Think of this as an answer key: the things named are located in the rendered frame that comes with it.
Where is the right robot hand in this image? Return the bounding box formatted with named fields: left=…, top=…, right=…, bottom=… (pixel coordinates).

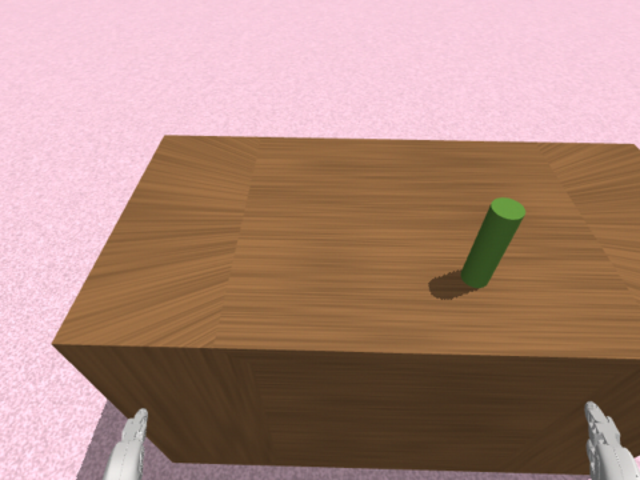
left=585, top=401, right=640, bottom=480

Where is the left robot hand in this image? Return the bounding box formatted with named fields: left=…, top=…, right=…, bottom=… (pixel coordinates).
left=102, top=408, right=148, bottom=480

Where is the can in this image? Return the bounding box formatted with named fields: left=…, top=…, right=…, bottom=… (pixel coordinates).
left=461, top=198, right=526, bottom=288

